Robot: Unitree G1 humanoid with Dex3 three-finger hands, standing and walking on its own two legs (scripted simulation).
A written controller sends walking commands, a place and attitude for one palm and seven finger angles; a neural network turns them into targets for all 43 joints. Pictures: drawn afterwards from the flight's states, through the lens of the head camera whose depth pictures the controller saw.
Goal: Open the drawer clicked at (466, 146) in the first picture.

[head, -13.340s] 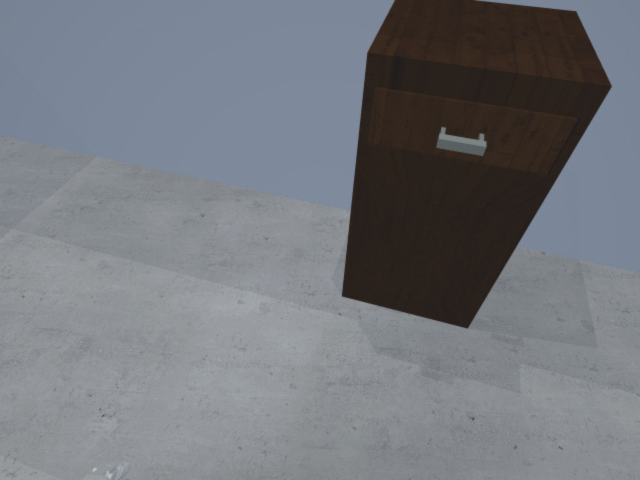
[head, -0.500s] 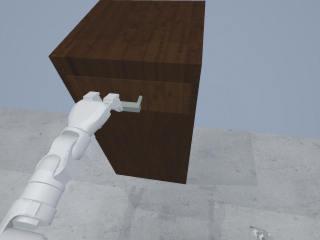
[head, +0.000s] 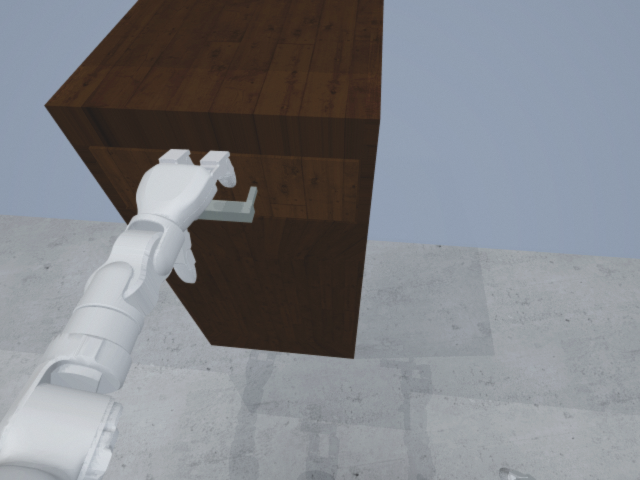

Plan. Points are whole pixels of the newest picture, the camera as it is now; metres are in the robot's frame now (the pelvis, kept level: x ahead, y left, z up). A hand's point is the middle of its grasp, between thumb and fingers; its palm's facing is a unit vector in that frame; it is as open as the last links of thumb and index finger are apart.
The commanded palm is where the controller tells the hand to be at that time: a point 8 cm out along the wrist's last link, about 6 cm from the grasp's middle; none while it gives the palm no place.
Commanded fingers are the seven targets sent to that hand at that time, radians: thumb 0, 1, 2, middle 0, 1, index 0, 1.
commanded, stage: move the hooked fingers above the handle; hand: left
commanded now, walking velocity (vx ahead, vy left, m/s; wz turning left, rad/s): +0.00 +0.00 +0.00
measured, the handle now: (224, 200) +0.52 +0.18 +0.01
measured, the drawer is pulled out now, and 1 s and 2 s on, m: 0.00 0.00 0.00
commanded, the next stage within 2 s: none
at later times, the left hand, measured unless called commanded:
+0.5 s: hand (236, 194) +0.48 +0.14 +0.07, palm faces +0.09 -0.04 -1.00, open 13.7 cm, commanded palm +0.46 +0.19 +0.12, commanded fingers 0.00 -0.50 0.30 -0.30 -1.20 -0.30 -1.20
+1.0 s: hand (221, 221) +0.45 +0.16 +0.04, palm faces -0.07 -0.03 -1.00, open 13.8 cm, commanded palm +0.47 +0.19 +0.12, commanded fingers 0.00 -0.50 0.30 -0.30 -1.20 -0.30 -1.20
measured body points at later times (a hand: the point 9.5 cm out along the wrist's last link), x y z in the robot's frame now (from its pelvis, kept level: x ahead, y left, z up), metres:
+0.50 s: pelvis -0.01 +0.01 -0.01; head +0.06 +0.00 +0.44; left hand +0.47 +0.14 +0.12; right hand +0.02 -0.25 -0.15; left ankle -0.02 +0.11 -0.73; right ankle -0.02 -0.09 -0.73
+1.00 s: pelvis -0.03 +0.01 -0.01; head +0.06 +0.02 +0.43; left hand +0.45 +0.16 +0.10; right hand +0.00 -0.28 -0.13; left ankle -0.02 +0.11 -0.73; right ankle -0.02 -0.09 -0.73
